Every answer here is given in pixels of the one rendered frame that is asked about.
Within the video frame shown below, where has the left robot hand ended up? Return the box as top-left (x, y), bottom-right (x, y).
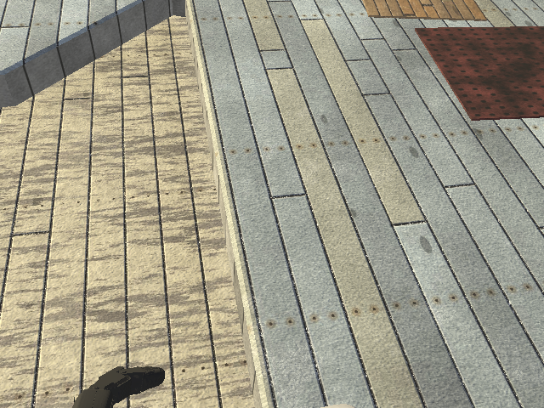
top-left (72, 366), bottom-right (165, 408)

